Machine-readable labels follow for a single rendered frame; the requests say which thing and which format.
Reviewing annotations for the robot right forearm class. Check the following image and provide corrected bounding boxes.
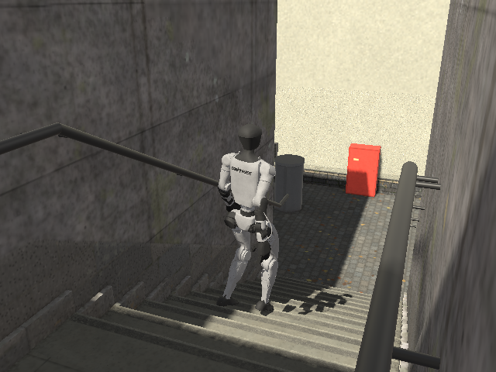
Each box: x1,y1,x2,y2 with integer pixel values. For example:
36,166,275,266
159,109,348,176
254,198,268,243

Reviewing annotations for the robot right upper arm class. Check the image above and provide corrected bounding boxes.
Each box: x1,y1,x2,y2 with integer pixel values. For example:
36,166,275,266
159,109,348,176
253,160,276,208

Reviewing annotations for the humanoid robot head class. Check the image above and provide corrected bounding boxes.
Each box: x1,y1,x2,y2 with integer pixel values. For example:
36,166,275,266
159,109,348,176
235,124,262,163

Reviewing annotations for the robot left forearm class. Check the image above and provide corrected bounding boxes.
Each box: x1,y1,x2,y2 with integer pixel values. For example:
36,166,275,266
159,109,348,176
218,187,234,206

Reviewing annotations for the right robot foot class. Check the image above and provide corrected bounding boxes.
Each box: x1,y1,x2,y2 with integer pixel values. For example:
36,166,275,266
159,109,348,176
255,300,274,311

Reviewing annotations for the right robot hand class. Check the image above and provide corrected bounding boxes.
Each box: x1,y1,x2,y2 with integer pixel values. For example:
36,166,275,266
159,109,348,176
252,241,271,264

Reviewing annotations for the left robot hand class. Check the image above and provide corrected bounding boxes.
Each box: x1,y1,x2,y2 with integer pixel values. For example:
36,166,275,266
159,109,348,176
226,200,241,212

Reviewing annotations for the robot left upper arm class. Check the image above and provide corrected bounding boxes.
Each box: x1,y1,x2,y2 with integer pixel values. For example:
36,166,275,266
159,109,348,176
218,153,238,191

